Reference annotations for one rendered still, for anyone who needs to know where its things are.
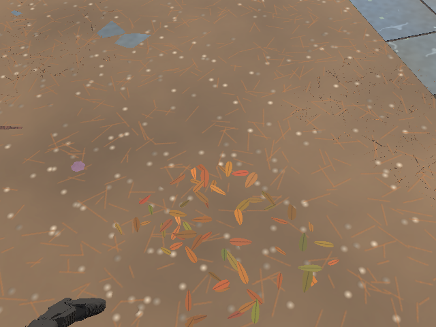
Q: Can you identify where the left robot hand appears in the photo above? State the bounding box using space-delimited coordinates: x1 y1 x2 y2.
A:
25 298 106 327

